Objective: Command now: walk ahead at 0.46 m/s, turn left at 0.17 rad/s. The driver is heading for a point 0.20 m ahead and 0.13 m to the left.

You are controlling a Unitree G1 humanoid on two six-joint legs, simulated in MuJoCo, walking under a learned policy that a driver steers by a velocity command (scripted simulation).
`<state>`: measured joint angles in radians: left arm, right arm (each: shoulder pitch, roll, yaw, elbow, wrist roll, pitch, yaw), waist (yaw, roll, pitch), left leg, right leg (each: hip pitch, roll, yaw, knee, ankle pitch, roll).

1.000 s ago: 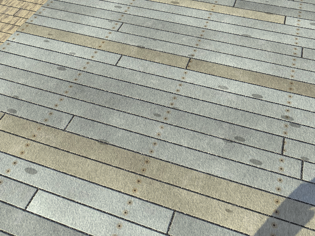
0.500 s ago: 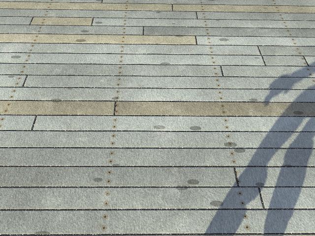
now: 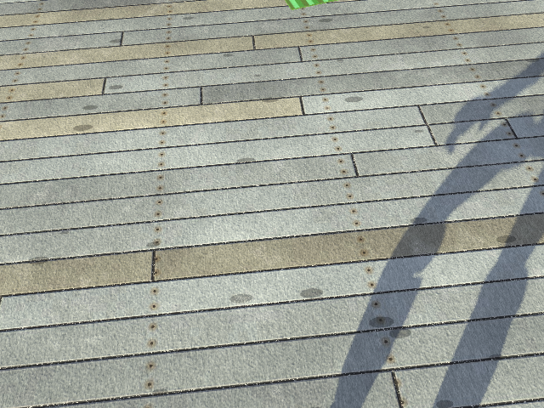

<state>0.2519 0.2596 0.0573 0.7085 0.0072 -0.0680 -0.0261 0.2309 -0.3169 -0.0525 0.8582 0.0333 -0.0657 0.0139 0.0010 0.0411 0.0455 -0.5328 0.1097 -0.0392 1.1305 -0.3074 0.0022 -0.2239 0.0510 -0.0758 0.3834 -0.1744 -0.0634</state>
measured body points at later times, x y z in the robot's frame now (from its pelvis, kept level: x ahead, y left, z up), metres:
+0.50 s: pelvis +0.19 +0.04 -0.01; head +0.22 +0.05 +0.44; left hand +0.27 +0.32 -0.14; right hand +0.34 -0.20 -0.13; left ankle +0.27 +0.14 -0.74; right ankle +0.18 -0.12 -0.72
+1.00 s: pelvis +0.26 +0.01 -0.01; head +0.27 +0.01 +0.44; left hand +0.30 +0.27 -0.15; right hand +0.37 -0.24 -0.14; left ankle +0.27 +0.14 -0.74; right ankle +0.23 -0.11 -0.74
